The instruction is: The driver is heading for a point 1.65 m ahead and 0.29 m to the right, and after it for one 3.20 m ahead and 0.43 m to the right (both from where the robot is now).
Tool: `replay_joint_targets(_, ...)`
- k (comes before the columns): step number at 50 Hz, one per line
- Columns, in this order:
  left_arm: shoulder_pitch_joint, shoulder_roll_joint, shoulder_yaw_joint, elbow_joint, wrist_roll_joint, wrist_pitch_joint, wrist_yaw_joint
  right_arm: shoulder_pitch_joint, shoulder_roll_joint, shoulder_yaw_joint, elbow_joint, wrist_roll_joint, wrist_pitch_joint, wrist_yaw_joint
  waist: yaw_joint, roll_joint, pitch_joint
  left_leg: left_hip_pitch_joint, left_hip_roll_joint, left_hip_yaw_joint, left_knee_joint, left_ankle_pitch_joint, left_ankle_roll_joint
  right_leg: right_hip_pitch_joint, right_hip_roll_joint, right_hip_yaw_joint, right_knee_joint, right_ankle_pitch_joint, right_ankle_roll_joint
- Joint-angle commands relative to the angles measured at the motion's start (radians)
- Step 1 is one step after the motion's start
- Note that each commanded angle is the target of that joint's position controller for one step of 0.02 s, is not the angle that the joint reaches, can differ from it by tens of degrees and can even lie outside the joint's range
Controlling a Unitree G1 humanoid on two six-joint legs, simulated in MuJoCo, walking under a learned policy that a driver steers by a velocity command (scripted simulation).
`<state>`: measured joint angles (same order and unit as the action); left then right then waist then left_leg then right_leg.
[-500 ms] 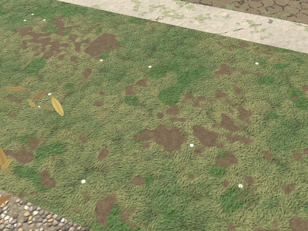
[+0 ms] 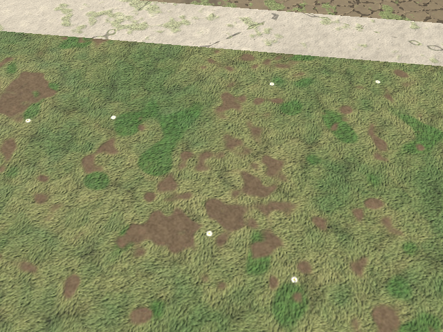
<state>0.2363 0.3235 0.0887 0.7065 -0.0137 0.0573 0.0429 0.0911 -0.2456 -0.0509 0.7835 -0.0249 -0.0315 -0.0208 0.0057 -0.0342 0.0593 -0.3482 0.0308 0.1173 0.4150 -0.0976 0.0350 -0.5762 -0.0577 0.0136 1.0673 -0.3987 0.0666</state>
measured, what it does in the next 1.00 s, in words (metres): steps on the spot, turning right: right foot, then left foot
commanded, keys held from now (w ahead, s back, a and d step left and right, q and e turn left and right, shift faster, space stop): e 0.34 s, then no key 0.66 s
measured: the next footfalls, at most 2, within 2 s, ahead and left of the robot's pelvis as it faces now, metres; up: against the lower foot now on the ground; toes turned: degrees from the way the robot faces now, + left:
right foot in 0.20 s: +0.06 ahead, -0.14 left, +0.00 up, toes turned -11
left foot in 0.62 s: +0.12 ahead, +0.09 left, +0.00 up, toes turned -18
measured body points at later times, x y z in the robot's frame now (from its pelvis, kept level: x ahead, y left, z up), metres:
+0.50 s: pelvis +0.03 -0.04 +0.01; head +0.05 -0.08 +0.45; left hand +0.25 +0.19 -0.07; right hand +0.10 -0.36 -0.12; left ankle +0.09 +0.11 -0.69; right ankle +0.02 -0.13 -0.74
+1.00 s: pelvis +0.05 -0.02 +0.00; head +0.06 -0.02 +0.45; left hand +0.24 +0.20 -0.11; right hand +0.10 -0.30 -0.12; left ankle +0.08 +0.10 -0.74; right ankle +0.02 -0.14 -0.74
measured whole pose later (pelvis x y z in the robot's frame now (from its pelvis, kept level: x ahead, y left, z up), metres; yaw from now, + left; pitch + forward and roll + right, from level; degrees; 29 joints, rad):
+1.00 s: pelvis +0.05 -0.02 +0.00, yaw -18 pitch -1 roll +0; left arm 0.23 0.26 0.05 0.72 0.02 0.02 0.02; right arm 0.12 -0.24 -0.02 0.87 -0.01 -0.01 -0.01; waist 0.00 0.00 0.04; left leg -0.21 0.00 -0.01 0.53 -0.29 0.00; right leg -0.24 0.05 0.11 0.53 -0.27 0.00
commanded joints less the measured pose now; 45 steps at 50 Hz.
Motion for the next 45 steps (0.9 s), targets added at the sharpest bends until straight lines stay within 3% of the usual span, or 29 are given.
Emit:
replay_joint_targets(1,0.046,0.037,0.006,-0.073,0.004,-0.004,-0.011,-0.058,-0.174,-0.045,-0.058,0.007,-0.004,-0.015,0.009,0.154,-0.170,0.110,0.283,-0.156,-0.179,0.100,0.211,0.094,-0.039,0.002,-0.106,0.067,-0.009)
replay_joint_targets(6,0.007,0.063,0.013,-0.105,0.003,0.005,-0.040,-0.046,-0.216,-0.059,-0.034,0.028,0.021,-0.004,0.001,0.169,-0.153,0.154,0.310,-0.108,-0.140,0.064,0.175,0.199,-0.015,-0.054,-0.310,0.064,-0.055)
replay_joint_targets(8,0.048,0.061,0.020,-0.094,0.006,0.006,-0.048,-0.053,-0.215,-0.061,-0.022,0.048,0.031,-0.001,0.034,0.154,-0.155,0.149,0.290,-0.068,-0.059,0.023,0.119,0.301,0.020,-0.092,-0.489,0.155,-0.095)
replay_joint_targets(9,0.078,0.084,0.031,-0.082,0.013,0.005,-0.043,-0.012,-0.185,-0.055,-0.002,0.050,0.037,0.001,0.037,0.112,-0.150,0.103,0.250,-0.032,0.026,-0.043,0.061,0.379,0.039,-0.070,-0.575,0.221,-0.128)
replay_joint_targets(10,0.103,0.172,0.056,-0.088,0.015,0.002,-0.029,0.019,-0.130,-0.043,0.002,0.031,0.043,0.007,0.019,-0.103,-0.123,-0.054,0.144,0.070,0.269,-0.215,-0.036,0.475,-0.113,0.169,-0.705,0.458,-0.198)
replay_joint_targets(11,0.075,0.273,0.068,-0.128,0.023,-0.003,-0.019,-0.025,-0.117,-0.037,-0.053,-0.003,0.038,0.005,0.002,-0.320,-0.082,-0.341,-0.013,0.056,0.518,-0.554,-0.120,0.519,-0.323,0.492,-0.732,0.649,-0.376)
replay_joint_targets(12,0.099,0.238,0.060,-0.130,0.051,-0.030,-0.028,-0.109,-0.153,-0.050,-0.070,0.001,0.033,-0.003,0.070,-0.204,-0.147,-0.348,-0.021,-0.120,0.692,-0.569,-0.106,0.464,-0.324,0.499,-0.755,0.594,-0.431)
replay_joint_targets(13,0.054,0.214,0.051,-0.129,0.052,-0.052,-0.030,-0.102,-0.161,-0.056,-0.070,0.025,0.035,-0.005,0.035,-0.157,-0.137,-0.360,-0.005,-0.158,0.733,-0.475,-0.085,0.458,-0.270,0.412,-0.756,0.534,-0.381)
replay_joint_targets(14,-0.012,0.186,0.046,-0.138,0.031,-0.060,-0.027,-0.065,-0.163,-0.061,-0.044,0.028,0.037,-0.012,0.001,-0.104,-0.130,-0.362,0.008,-0.172,0.723,-0.383,-0.076,0.451,-0.217,0.346,-0.742,0.483,-0.318)
replay_joint_targets(15,-0.052,0.152,0.034,-0.147,0.014,-0.060,-0.022,-0.051,-0.176,-0.066,-0.029,0.018,0.040,-0.020,-0.011,-0.092,-0.134,-0.353,0.013,-0.177,0.713,-0.330,-0.078,0.445,-0.195,0.316,-0.734,0.494,-0.286)
replay_joint_targets(16,-0.068,0.138,0.025,-0.153,0.011,-0.058,-0.016,-0.040,-0.174,-0.068,-0.025,0.011,0.040,-0.020,-0.023,-0.096,-0.147,-0.311,0.001,-0.172,0.732,-0.290,-0.085,0.420,-0.175,0.291,-0.726,0.552,-0.280)
replay_joint_targets(19,-0.057,0.117,0.015,-0.163,0.016,-0.055,-0.007,-0.019,-0.147,-0.059,-0.020,0.026,0.035,-0.012,-0.022,-0.086,-0.181,-0.269,-0.016,-0.169,0.648,-0.221,-0.101,0.460,-0.149,0.257,-0.713,0.588,-0.282)
replay_joint_targets(22,-0.041,0.119,0.015,-0.156,0.017,-0.049,-0.003,-0.047,-0.120,-0.043,-0.025,0.027,0.034,-0.003,0.006,-0.106,-0.172,-0.204,-0.012,-0.167,0.471,-0.210,-0.114,0.470,-0.141,0.260,-0.703,0.528,-0.283)
replay_joint_targets(27,-0.053,0.122,0.009,-0.143,0.025,-0.037,-0.021,-0.036,-0.140,-0.039,-0.024,0.035,0.031,0.014,0.027,-0.124,-0.135,-0.051,-0.016,-0.145,0.300,-0.266,-0.101,0.394,-0.150,0.315,-0.685,0.479,-0.304)
replay_joint_targets(29,-0.077,0.103,-0.002,-0.135,0.016,-0.036,-0.025,-0.008,-0.129,-0.035,-0.017,0.034,0.024,0.021,0.003,-0.109,-0.129,0.024,-0.020,-0.134,0.152,-0.199,-0.082,0.383,-0.132,0.324,-0.651,0.486,-0.285)
replay_joint_targets(30,-0.085,0.090,-0.008,-0.128,0.009,-0.036,-0.025,0.021,-0.119,-0.030,-0.007,0.028,0.018,0.026,-0.022,-0.093,-0.127,0.105,-0.022,-0.124,0.005,-0.065,-0.066,0.359,-0.107,0.312,-0.635,0.461,-0.254)
replay_joint_targets(31,-0.058,0.071,-0.015,-0.118,0.014,-0.042,-0.025,0.038,-0.138,-0.030,-0.005,0.013,0.013,0.027,-0.018,-0.060,-0.139,0.196,0.018,-0.169,-0.049,0.063,-0.043,0.324,-0.073,0.301,-0.620,0.385,-0.206)
replay_joint_targets(32,-0.023,0.045,-0.024,-0.118,0.036,-0.050,-0.026,0.059,-0.212,-0.043,-0.011,-0.004,0.012,0.021,0.017,0.075,-0.168,0.274,0.154,-0.293,-0.039,0.271,0.008,0.268,0.010,0.229,-0.518,0.235,-0.147)
replay_joint_targets(33,0.011,0.024,-0.026,-0.121,0.038,-0.056,-0.030,0.004,-0.209,-0.037,0.002,0.000,0.015,0.020,0.077,0.222,-0.150,0.196,0.213,-0.352,-0.034,0.247,0.107,0.267,0.088,0.123,-0.520,0.071,-0.098)
replay_joint_targets(34,-0.018,0.053,-0.023,-0.111,0.048,-0.056,-0.027,-0.046,-0.143,-0.020,-0.016,0.006,0.012,0.022,0.056,0.211,-0.135,0.132,0.204,-0.360,-0.061,0.115,0.125,0.324,0.063,0.112,-0.544,0.088,-0.072)
replay_joint_targets(35,-0.057,0.069,-0.016,-0.111,0.044,-0.053,-0.026,-0.050,-0.130,-0.016,-0.014,0.005,0.009,0.023,0.036,0.194,-0.122,0.127,0.156,-0.323,-0.058,0.017,0.087,0.338,0.064,0.109,-0.555,0.149,-0.071)
replay_joint_targets(37,-0.079,0.068,-0.014,-0.110,0.039,-0.039,-0.023,-0.035,-0.152,-0.016,-0.009,0.010,-0.003,0.024,0.013,0.158,-0.100,0.114,0.105,-0.271,-0.047,-0.063,0.035,0.351,0.059,0.125,-0.565,0.240,-0.083)
replay_joint_targets(39,-0.073,0.055,-0.015,-0.103,0.035,-0.037,-0.026,-0.006,-0.149,-0.012,0.007,0.014,-0.008,0.019,0.005,0.120,-0.090,0.113,0.077,-0.237,-0.027,-0.083,0.014,0.360,0.053,0.137,-0.582,0.278,-0.095)
replay_joint_targets(45,-0.048,0.035,-0.015,-0.072,0.032,-0.051,-0.024,0.012,-0.130,0.000,0.024,0.017,0.005,0.009,-0.014,0.036,-0.082,0.139,0.045,-0.203,0.012,-0.090,0.008,0.344,0.047,0.150,-0.602,0.311,-0.092)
